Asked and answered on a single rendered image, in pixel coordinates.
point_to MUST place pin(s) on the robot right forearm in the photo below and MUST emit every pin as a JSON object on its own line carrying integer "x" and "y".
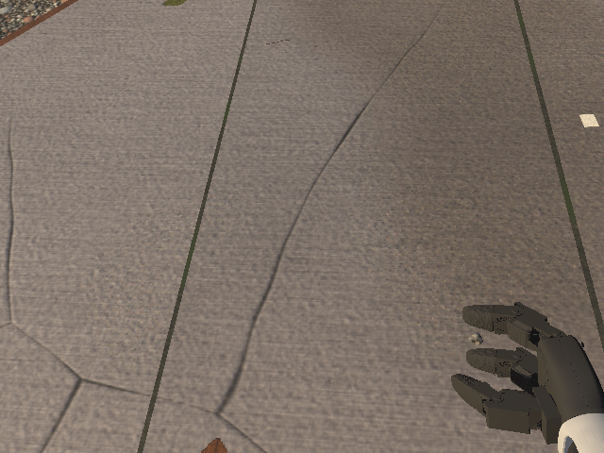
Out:
{"x": 582, "y": 434}

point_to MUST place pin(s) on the robot right hand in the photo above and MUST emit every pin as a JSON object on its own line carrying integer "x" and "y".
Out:
{"x": 559, "y": 384}

